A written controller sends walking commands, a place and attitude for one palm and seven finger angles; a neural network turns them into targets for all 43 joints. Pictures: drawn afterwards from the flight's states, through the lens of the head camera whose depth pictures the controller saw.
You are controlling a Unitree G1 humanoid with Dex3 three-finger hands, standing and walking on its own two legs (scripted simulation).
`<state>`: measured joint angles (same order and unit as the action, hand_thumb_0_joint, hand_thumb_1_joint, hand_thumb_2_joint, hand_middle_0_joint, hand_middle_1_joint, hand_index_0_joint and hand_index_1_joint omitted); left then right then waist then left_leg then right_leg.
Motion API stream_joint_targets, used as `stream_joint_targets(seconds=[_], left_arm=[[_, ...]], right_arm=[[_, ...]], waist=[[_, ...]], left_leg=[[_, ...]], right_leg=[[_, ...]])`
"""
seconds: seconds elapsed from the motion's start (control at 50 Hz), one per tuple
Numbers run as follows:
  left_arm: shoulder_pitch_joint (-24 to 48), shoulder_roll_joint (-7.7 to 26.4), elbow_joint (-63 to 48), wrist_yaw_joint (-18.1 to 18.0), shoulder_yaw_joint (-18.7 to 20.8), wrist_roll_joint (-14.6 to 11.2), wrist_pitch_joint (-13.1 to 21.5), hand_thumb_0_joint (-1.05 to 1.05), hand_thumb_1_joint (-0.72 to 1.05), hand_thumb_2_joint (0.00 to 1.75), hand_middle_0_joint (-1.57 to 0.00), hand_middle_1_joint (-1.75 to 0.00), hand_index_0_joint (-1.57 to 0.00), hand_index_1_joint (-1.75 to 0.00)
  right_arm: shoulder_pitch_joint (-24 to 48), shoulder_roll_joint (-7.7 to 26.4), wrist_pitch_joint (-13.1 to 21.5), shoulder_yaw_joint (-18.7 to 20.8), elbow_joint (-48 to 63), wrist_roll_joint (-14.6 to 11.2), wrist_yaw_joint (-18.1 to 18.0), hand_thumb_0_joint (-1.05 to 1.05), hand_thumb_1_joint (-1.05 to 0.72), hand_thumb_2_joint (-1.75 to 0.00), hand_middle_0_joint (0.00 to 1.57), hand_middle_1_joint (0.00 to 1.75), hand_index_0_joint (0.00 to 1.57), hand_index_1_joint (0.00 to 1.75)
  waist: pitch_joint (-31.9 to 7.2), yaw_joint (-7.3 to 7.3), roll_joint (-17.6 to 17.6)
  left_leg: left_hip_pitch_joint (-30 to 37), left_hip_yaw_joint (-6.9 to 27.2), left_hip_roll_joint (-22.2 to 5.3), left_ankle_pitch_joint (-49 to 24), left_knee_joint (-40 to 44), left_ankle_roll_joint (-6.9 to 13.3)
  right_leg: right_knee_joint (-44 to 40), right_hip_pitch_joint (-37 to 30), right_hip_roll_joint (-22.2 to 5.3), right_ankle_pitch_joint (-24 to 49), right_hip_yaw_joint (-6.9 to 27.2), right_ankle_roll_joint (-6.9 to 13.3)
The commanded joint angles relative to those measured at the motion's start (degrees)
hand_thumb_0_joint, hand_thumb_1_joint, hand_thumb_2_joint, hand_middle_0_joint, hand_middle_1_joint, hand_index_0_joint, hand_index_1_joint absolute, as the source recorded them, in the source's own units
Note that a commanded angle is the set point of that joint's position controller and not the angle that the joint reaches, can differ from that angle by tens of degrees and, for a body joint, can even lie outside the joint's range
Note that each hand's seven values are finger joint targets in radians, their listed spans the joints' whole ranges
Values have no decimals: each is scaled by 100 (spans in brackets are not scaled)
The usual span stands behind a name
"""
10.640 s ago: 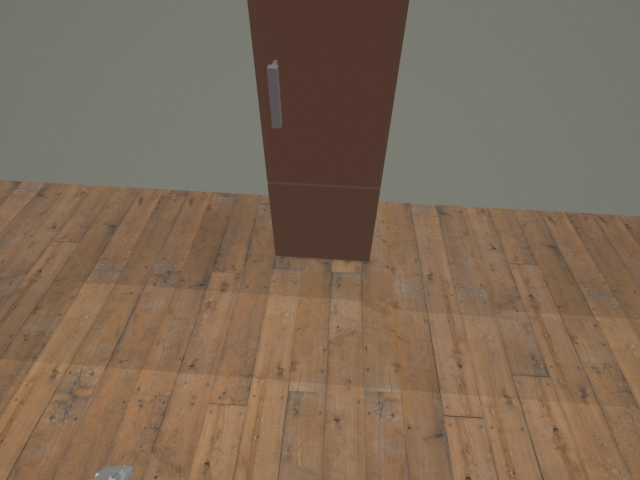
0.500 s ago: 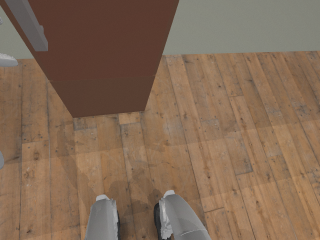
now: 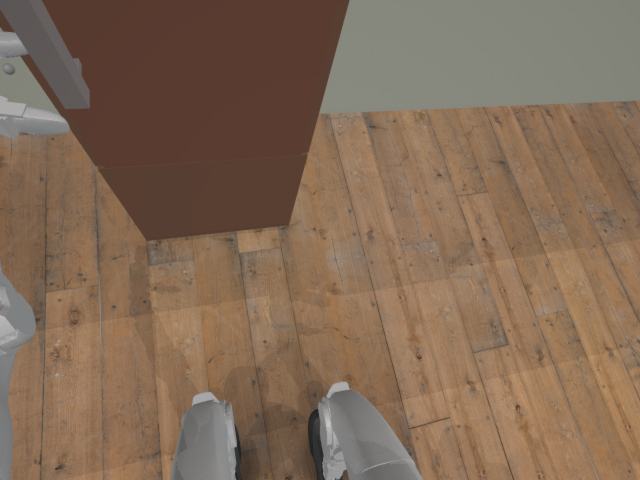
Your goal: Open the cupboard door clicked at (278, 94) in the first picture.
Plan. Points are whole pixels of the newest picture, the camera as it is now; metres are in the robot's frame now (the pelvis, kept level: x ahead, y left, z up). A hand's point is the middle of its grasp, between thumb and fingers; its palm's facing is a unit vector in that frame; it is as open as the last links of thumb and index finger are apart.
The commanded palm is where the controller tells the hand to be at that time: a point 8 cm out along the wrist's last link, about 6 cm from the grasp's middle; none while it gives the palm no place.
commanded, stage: slide the fingers in behind the handle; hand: left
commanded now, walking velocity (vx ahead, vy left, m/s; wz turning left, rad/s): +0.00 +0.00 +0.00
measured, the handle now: (43, 24) +0.60 +0.23 +0.08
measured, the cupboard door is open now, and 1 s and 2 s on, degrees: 0 0 0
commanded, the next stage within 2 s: close the thumb around the handle in 1.10 s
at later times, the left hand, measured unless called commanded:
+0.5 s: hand (50, 66) +0.55 +0.22 +0.08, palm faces +0.07 -1.00 +0.00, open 14.0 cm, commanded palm +0.54 +0.25 +0.08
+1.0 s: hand (66, 66) +0.55 +0.21 +0.08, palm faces +0.08 -1.00 -0.01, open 14.1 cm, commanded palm +0.53 +0.24 +0.08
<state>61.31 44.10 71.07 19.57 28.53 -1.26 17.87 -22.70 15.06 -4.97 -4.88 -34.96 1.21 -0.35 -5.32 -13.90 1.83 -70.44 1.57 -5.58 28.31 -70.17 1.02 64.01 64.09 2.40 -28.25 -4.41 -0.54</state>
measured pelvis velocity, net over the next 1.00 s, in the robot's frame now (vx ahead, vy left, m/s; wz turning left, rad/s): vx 0.00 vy -0.01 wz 0.02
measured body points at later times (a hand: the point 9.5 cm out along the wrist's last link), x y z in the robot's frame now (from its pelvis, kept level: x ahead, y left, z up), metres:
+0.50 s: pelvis +0.00 -0.01 +0.00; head +0.17 +0.03 +0.42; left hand +0.54 +0.28 +0.08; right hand -0.02 -0.27 -0.10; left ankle +0.03 +0.10 -0.63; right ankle +0.01 -0.13 -0.63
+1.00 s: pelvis +0.00 -0.01 +0.00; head +0.17 +0.03 +0.42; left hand +0.54 +0.26 +0.08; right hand -0.02 -0.27 -0.10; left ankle +0.03 +0.10 -0.63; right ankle +0.01 -0.13 -0.63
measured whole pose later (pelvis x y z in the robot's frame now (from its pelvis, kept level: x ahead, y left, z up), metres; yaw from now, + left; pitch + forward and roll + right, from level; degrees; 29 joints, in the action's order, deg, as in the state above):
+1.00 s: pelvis +0.00 -0.01 +0.00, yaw +1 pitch +27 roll -5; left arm 61.0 35.4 72.1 12.1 24.8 -1.7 20.6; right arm -22.9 14.8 -4.6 -3.7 -36.3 1.9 0.9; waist -6.2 -13.0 2.3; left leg -67.8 1.3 -5.0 27.9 -68.7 0.5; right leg 63.9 62.1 1.9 -28.7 -4.1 -0.1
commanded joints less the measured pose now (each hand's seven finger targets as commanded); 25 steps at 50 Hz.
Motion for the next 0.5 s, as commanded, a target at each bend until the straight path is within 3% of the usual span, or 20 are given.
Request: stream_joint_targets(seconds=[0.0,0.04,0.06,0.12,0.2,0.26,0.32,0.36,0.38,0.4,0.42,0.48], left_arm=[[2572,1195,-1210,13,-101,-220,344,0,-50,30,-30,-120,-30,-120],[2565,1162,-1237,-41,-74,-240,372,0,-50,30,-30,-120,-30,-120],[2595,975,-1211,-72,-206,-224,369,0,-50,30,-30,-120,-30,-120],[2548,1133,-1003,-227,-72,-176,348,0,-50,30,-30,-120,-30,-120],[2437,1104,-1211,-374,-61,-77,458,0,-50,30,-30,-120,-30,-120],[2394,1147,-1149,-409,-28,-67,509,0,-50,30,-30,-120,-30,-120],[2677,970,-1286,-375,-177,-111,537,0,-50,30,-30,-120,-30,-120],[2555,1097,-1306,-368,14,-167,589,0,-50,30,-30,-120,-30,-120],[2567,924,-1258,-352,-101,-215,576,0,-50,30,-30,-120,-30,-120],[2552,1057,-1330,-370,12,-222,595,0,-50,30,-30,-120,-30,-120],[2584,860,-1337,-378,-138,-202,591,0,-50,30,-30,-120,-30,-120],[2389,696,-1324,-447,-207,-157,585,0,-50,30,-30,-120,-30,-120]], right_arm=[[-1265,1224,58,502,60,32,-72,0,-90,-90,20,30,20,30],[-1307,1217,69,507,24,48,-82,0,-90,-90,20,30,20,30],[-1290,1197,73,509,22,47,-61,0,-90,-90,20,30,20,30],[-1287,1202,93,489,27,55,-57,0,-90,-90,20,30,20,30],[-1277,1162,96,500,93,92,-15,0,-90,-90,20,30,20,30],[-1274,1176,82,499,96,80,5,0,-90,-90,20,30,20,30],[-1233,1164,99,516,73,71,-1,0,-90,-90,20,30,20,30],[-1273,1180,97,534,57,72,-11,0,-90,-90,20,30,20,30],[-1237,1162,106,533,52,63,-10,0,-90,-90,20,30,20,30],[-1261,1168,104,533,30,73,-19,0,-90,-90,20,30,20,30],[-1245,1138,113,540,31,70,-8,0,-90,-90,20,30,20,30],[-1261,1122,100,547,27,83,34,0,-90,-90,20,30,20,30]], waist=[[-3176,-72,1480],[-3208,-61,1480],[-3175,-89,1512],[-2948,-99,1169],[-3200,22,1427],[-3147,-29,1183],[-3111,-87,1277],[-3358,8,1295],[-3310,-59,1222],[-3367,3,1234],[-3351,-35,1287],[-3335,37,1401]], left_leg=[[3522,387,170,-2619,674,77],[3640,427,157,-2743,682,70],[3654,416,163,-2700,679,62],[3210,348,179,-2360,677,107],[3401,312,202,-2661,665,80],[3239,274,204,-2597,643,107],[3207,266,215,-2394,655,107],[3368,290,215,-2610,656,87],[3315,273,224,-2547,641,99],[3316,275,218,-2615,647,96],[3335,257,230,-2581,650,98],[3493,277,231,-2723,664,73]], right_leg=[[-753,-536,172,1680,72,153],[-724,-483,166,1720,54,175],[-741,-400,163,1667,54,164],[-760,-575,161,1553,84,144],[-702,-680,142,1767,105,161],[-714,-798,156,1845,134,138],[-748,-778,153,1718,150,139],[-709,-871,160,1865,141,158],[-733,-856,158,1856,152,138],[-717,-951,150,1918,154,144],[-727,-903,153,1897,158,134],[-713,-811,148,1921,124,154]])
